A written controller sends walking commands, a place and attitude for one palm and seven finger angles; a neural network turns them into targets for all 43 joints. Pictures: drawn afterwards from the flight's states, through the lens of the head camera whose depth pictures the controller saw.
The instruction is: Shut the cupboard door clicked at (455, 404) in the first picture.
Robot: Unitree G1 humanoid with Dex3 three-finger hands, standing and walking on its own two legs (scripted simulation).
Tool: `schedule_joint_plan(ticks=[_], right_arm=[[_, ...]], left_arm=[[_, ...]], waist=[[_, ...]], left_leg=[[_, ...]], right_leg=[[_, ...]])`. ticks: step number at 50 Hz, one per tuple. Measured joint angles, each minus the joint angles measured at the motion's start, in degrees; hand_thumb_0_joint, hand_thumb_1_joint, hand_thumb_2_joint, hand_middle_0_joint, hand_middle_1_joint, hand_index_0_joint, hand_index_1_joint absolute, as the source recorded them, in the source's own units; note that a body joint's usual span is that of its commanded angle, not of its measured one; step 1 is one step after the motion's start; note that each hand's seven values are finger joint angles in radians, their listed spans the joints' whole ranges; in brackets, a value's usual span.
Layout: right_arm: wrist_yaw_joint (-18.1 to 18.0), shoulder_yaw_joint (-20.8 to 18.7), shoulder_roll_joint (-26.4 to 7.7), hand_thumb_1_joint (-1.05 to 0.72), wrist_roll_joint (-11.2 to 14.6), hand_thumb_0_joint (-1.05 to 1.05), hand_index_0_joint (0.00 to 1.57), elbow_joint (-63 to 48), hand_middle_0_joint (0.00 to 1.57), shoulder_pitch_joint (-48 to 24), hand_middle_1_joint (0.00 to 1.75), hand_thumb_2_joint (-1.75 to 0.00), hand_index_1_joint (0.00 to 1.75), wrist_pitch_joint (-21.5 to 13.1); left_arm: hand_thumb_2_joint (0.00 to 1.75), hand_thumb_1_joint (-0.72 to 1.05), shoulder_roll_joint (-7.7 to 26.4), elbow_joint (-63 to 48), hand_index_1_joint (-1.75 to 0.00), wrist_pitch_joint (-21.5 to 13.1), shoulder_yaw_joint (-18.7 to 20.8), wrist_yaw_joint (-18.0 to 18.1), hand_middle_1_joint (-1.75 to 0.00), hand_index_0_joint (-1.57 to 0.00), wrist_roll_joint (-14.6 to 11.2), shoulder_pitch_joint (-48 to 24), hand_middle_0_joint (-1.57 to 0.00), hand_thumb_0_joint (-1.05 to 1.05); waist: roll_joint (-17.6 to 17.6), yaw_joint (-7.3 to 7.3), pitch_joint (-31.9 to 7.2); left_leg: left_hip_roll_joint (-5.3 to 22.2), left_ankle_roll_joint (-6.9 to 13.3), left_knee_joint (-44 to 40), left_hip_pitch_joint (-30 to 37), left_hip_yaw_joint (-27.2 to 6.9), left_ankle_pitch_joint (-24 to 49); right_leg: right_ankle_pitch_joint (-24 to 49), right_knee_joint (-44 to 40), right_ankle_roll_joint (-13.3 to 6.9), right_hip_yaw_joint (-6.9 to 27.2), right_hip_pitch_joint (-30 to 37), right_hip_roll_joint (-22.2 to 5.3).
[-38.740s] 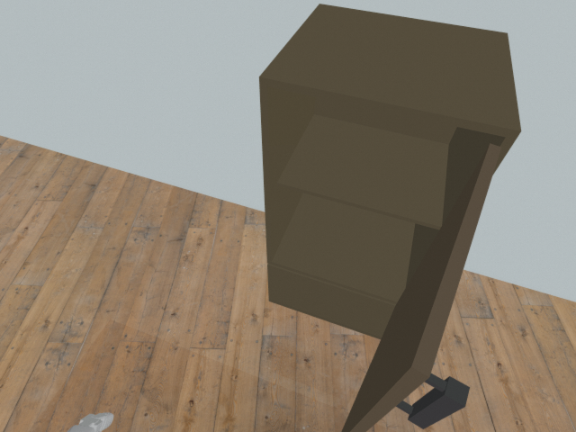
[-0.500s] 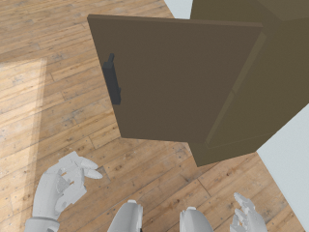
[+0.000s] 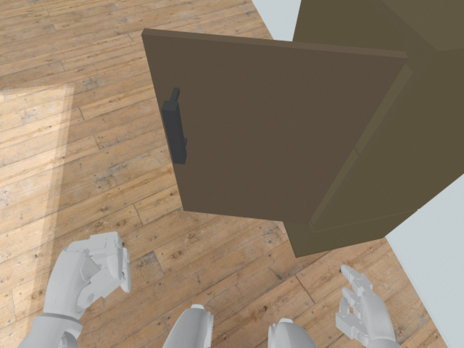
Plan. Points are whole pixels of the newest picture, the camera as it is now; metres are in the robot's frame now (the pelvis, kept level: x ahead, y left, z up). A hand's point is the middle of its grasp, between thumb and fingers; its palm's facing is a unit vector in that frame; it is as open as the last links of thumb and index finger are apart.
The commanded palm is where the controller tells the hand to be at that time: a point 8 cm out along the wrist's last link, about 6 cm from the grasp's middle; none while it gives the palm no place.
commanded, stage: raise the hand and make a fist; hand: left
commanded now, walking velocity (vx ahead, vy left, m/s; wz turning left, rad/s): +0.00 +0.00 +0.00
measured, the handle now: (178, 127) +0.50 +0.16 +0.06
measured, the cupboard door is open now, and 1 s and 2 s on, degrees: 71 71 71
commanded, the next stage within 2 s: bring the fist close to the handle in 0.52 s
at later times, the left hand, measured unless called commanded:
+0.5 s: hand (122, 266) +0.23 +0.19 +0.05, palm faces -0.02 -1.00 -0.03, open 3.2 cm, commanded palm +0.20 +0.24 +0.06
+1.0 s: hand (147, 232) +0.28 +0.16 +0.06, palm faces -0.06 -1.00 -0.02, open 3.2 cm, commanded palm +0.27 +0.21 +0.06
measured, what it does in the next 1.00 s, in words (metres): stands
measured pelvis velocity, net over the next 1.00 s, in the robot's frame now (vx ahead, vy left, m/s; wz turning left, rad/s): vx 0.00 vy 0.00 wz -0.01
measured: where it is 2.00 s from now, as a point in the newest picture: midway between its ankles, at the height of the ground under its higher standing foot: outside the picture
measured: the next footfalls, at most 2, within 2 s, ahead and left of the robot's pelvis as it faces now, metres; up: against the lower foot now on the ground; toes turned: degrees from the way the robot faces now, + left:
none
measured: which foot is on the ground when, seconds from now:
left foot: down 0.00-1.00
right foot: down 0.00-1.00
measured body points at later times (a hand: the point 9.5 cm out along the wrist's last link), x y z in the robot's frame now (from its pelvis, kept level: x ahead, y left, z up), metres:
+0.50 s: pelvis +0.00 +0.00 +0.00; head +0.07 +0.01 +0.45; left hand +0.22 +0.24 +0.06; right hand +0.18 -0.24 -0.07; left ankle +0.04 +0.10 -0.63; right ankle +0.02 -0.12 -0.63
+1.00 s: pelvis +0.00 +0.00 +0.00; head +0.07 +0.00 +0.45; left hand +0.28 +0.21 +0.06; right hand +0.17 -0.24 -0.08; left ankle +0.04 +0.10 -0.63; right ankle +0.02 -0.12 -0.63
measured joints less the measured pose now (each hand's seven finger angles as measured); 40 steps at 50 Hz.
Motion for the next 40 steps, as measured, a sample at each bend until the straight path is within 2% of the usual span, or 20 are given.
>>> schedule_joint_plan(ticks=[11,18,34,40], right_arm=[[-0.18,-0.78,-1.07,-0.90,0.41,0.02,0.21,1.60,0.20,1.64,0.30,-0.90,0.30,0.46],[-0.20,-1.38,-1.55,-0.90,0.39,0.02,0.21,1.50,0.20,2.16,0.30,-0.90,0.30,0.47],[-0.11,-0.78,-1.05,-0.90,0.31,0.02,0.21,1.17,0.20,1.08,0.30,-0.90,0.30,0.66],[-0.28,-0.31,-1.57,-0.90,0.21,0.02,0.21,1.58,0.20,0.84,0.30,-0.90,0.30,0.07]], left_arm=[[0.90,0.91,0.44,2.22,-1.49,0.38,1.99,-1.79,-1.50,-1.30,-1.64,-2.14,-1.29,0.02],[0.90,0.91,0.20,2.25,-1.50,-0.27,1.69,-1.06,-1.50,-1.30,-1.49,-1.52,-1.29,0.02],[0.90,0.90,0.08,2.49,-1.50,-1.30,1.41,-1.19,-1.50,-1.30,-1.52,-1.61,-1.30,0.02],[0.90,0.90,-0.25,4.71,-1.50,-1.32,0.33,-0.78,-1.50,-1.30,-0.92,-6.14,-1.30,0.02]], waist=[[0.22,-0.61,0.05],[0.12,-1.14,0.08],[0.20,-0.75,-0.15],[0.48,-0.58,-0.12]], left_leg=[[0.15,-0.04,-0.61,0.58,0.40,-0.14],[0.17,-0.06,-1.13,0.83,0.73,0.07],[0.11,-0.22,-0.74,0.58,0.47,0.20],[-0.06,-0.23,0.09,-0.43,0.02,0.23]], right_leg=[[-0.08,-0.39,0.00,0.43,0.28,0.15],[0.10,-0.64,-0.01,0.76,0.29,0.16],[0.05,-0.13,-0.18,0.54,0.08,0.13],[-0.03,0.52,-0.22,0.10,-0.64,0.00]])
